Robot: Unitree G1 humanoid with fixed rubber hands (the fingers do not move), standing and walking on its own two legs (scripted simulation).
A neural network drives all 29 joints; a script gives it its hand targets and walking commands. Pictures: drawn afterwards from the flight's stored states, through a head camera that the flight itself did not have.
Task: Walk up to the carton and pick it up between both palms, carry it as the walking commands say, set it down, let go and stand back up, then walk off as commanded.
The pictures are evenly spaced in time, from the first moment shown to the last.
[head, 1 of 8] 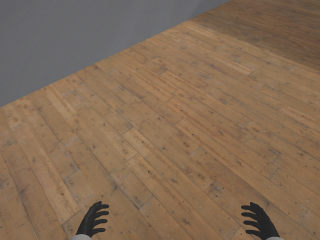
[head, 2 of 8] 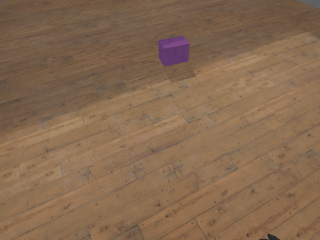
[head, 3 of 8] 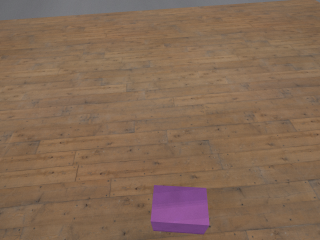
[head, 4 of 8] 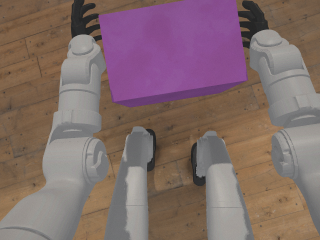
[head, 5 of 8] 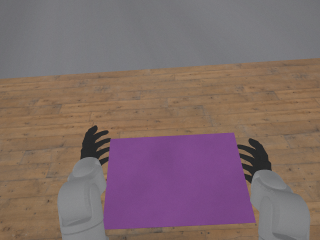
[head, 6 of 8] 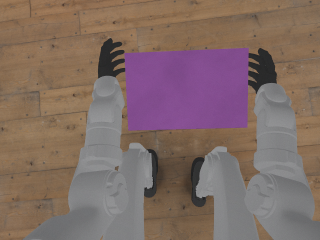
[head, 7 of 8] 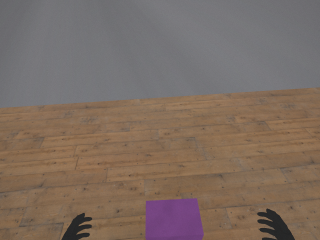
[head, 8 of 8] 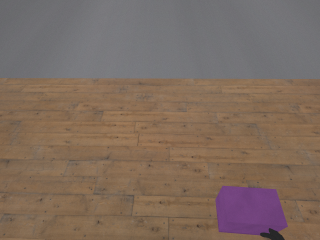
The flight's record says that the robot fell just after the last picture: no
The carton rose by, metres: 0.69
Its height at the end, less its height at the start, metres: +0.00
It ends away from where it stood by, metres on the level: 1.79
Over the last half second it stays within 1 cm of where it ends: yes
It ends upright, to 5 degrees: yes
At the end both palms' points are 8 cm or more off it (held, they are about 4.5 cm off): yes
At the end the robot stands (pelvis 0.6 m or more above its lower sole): yes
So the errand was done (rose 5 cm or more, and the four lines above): yes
